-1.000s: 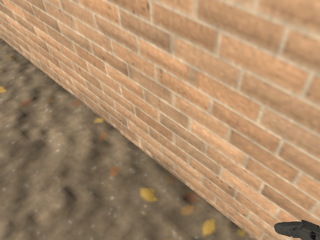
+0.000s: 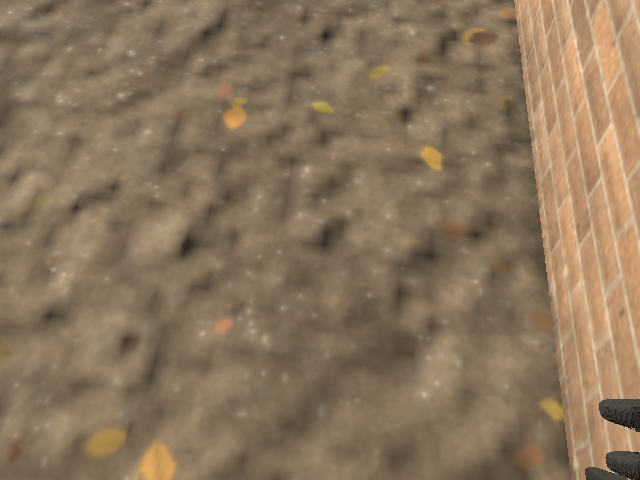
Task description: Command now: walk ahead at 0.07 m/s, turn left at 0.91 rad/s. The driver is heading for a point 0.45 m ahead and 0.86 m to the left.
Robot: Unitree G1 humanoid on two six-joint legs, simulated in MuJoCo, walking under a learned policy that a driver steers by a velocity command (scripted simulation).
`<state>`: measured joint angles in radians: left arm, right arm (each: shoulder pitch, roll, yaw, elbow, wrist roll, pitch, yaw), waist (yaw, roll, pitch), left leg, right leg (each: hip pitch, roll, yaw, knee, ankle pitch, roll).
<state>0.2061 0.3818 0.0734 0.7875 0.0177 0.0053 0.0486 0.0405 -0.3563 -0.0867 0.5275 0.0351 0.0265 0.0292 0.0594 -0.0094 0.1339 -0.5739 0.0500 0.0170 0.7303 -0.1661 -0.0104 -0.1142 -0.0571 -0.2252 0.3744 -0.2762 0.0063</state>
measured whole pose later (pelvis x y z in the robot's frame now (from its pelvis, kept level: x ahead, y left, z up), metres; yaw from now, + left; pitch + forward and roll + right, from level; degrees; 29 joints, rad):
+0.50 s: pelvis +0.11 +0.01 -0.01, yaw +10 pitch +0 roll +1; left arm 0.21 0.27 0.04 0.81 0.03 0.02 0.02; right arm 0.11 -0.25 -0.04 0.64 0.02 0.02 -0.02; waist 0.02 -0.01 0.04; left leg -0.29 -0.09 -0.06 0.53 -0.24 0.04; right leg -0.25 -0.03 0.01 0.57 -0.29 0.03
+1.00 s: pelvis +0.15 +0.01 +0.00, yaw +11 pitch -1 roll +0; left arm 0.21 0.24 0.05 0.93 0.01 -0.02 0.02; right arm 0.17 -0.22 -0.06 0.80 0.01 0.01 -0.05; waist 0.02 0.01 0.04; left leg -0.15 -0.04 -0.08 0.42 -0.24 0.01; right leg -0.08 0.02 -0.02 0.38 -0.28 -0.02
